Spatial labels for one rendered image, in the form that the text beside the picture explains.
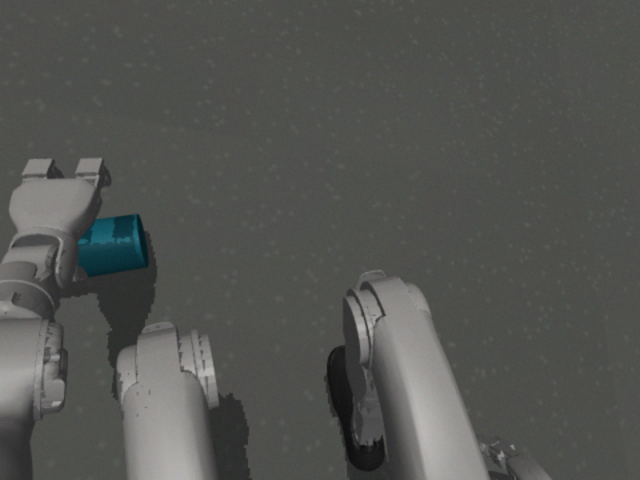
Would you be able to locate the right robot hand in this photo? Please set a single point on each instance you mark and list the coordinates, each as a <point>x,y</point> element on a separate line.
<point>519,466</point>

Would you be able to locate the left robot arm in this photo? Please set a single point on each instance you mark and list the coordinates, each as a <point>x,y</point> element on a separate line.
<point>35,273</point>

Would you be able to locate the right robot foot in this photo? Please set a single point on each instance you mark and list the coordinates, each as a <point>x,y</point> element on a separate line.
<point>362,457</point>

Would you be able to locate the can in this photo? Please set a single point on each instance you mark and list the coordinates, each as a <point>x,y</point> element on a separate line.
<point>113,245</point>

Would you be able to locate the left robot hand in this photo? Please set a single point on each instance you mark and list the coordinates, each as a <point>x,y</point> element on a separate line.
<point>47,199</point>

